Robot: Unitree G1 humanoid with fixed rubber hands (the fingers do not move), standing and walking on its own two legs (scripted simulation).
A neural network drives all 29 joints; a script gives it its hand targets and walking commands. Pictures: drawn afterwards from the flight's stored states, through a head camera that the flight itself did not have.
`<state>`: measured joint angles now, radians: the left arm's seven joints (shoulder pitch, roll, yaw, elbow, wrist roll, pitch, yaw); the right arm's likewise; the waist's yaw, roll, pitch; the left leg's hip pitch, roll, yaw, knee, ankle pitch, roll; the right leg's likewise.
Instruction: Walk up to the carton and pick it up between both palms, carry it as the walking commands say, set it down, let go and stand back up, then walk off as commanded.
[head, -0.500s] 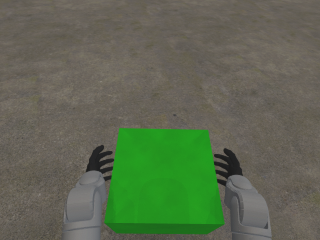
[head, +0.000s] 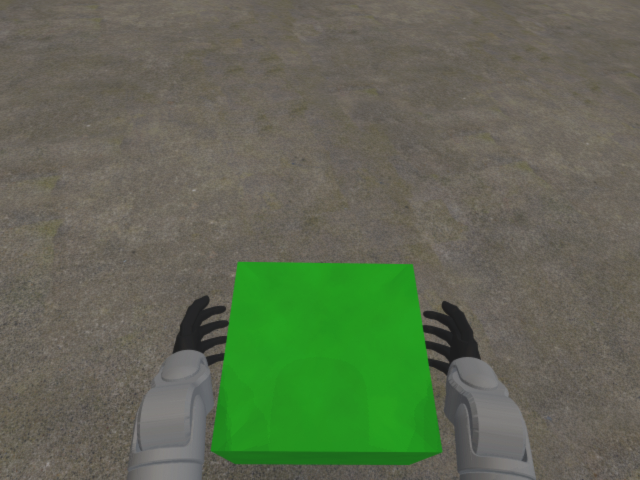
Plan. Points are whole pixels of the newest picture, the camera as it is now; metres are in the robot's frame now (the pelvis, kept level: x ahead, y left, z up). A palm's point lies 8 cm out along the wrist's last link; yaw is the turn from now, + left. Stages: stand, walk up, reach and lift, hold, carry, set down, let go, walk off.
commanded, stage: carry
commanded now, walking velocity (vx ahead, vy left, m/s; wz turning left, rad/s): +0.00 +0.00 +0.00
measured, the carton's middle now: (324, 364) +0.31 +0.01 -0.06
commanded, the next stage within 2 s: none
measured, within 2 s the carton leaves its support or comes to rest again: neither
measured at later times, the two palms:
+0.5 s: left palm (210, 253) +0.44 +0.19 +0.02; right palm (430, 263) +0.44 -0.14 +0.03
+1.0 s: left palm (229, 187) +0.59 +0.20 +0.02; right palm (413, 201) +0.60 -0.13 +0.02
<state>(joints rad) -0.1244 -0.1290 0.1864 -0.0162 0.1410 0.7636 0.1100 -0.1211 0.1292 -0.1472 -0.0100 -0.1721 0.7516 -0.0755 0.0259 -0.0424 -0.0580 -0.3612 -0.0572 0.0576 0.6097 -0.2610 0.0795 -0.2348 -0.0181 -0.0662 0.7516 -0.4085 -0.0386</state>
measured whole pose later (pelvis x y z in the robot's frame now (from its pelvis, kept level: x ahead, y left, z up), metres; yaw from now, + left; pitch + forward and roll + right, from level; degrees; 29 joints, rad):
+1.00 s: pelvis +0.33 +0.02 +0.00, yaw +1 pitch +2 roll +0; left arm -0.12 -0.13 0.19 0.02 0.16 0.72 0.09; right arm -0.09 0.13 -0.15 0.02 -0.18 0.69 -0.06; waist 0.01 -0.01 -0.01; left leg -0.18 -0.04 0.06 0.63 -0.46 0.08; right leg -0.26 -0.01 -0.09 0.69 -0.40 -0.02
